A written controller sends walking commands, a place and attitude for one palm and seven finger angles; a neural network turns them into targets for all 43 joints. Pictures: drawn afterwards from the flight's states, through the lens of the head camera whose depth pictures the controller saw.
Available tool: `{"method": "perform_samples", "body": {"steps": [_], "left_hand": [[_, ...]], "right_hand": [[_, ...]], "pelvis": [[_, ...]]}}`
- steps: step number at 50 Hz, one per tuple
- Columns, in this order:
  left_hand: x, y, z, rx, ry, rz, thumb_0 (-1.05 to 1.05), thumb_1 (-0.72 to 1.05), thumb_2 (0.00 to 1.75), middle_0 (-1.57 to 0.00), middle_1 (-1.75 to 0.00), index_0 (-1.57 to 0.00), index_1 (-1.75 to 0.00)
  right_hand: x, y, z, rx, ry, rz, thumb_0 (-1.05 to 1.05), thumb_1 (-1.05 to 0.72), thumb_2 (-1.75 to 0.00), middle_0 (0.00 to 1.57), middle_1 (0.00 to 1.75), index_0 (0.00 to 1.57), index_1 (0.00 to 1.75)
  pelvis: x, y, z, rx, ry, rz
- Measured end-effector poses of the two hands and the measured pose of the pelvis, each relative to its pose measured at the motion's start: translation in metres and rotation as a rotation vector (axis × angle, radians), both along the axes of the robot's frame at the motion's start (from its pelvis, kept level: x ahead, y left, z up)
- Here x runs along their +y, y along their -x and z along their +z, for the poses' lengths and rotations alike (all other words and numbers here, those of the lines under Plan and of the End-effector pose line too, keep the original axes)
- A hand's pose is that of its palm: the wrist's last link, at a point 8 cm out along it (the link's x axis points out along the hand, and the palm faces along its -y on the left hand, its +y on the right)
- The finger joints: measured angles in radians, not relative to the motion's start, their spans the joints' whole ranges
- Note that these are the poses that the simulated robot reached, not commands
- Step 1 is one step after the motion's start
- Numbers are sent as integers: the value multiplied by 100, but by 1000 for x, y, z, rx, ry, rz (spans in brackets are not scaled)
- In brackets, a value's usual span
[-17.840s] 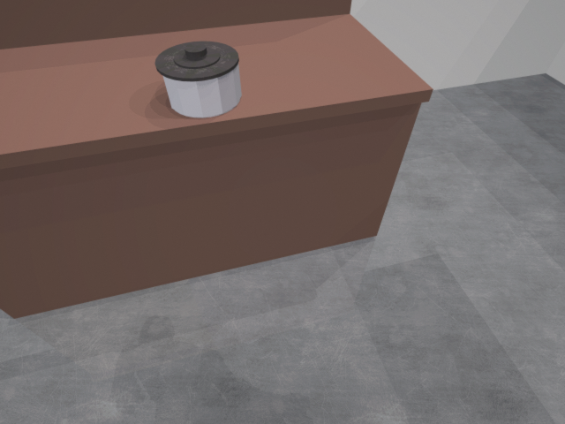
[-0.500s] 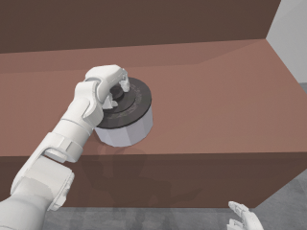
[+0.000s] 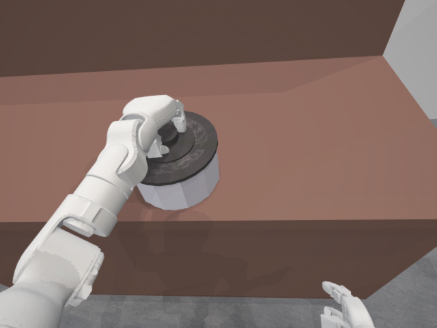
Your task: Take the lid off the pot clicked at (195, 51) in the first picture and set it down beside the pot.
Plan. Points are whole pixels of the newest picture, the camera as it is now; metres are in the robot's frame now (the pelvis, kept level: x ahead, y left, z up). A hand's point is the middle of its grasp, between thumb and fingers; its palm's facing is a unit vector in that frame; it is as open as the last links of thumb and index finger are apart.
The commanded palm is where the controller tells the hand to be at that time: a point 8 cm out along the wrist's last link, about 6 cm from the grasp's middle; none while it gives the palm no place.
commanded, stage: lift the lid straight up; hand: left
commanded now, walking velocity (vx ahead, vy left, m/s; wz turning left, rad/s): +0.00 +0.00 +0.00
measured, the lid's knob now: (165, 135) +0.46 +0.12 +0.11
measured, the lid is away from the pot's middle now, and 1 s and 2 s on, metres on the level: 0.00 0.01 0.02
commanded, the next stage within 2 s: move the lid sideways beside the pot in 2.00 s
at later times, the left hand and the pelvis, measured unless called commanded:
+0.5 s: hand (159, 128) +0.43 +0.12 +0.16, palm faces -0.26 -0.06 -0.96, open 8.2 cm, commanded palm +0.41 +0.13 +0.24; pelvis +0.00 +0.00 +0.00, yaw +0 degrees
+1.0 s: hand (145, 109) +0.43 +0.13 +0.20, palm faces -0.22 -0.06 -0.97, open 8.1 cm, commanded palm +0.41 +0.14 +0.28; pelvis -0.01 +0.00 +0.00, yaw +0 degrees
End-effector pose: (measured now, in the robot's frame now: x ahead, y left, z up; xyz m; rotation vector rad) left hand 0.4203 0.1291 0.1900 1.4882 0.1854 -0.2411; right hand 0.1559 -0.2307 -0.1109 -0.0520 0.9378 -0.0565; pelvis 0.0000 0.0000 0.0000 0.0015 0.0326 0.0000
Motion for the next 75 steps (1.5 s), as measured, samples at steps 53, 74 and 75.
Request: {"method": "perform_samples", "body": {"steps": [53,74,75], "left_hand": [[10,-5,68,-64,-19,10,0,11,92,-64,-82,-68,-86],[4,-4,105,-129,-39,-29,1,10,92,-65,-82,-69,-86],[2,-3,107,-134,-39,-33,1,10,92,-65,-82,-69,-86]], "right_hand": [[0,9,4,-38,34,9,1,-90,-90,19,30,20,30],[20,6,4,-56,13,41,1,-90,-90,19,30,20,30],[20,6,4,-56,11,43,1,-90,-90,19,30,20,30]], "pelvis": [[4,8,2,-21,3,8],[15,12,2,-18,6,15],[15,13,2,-18,6,14]]}}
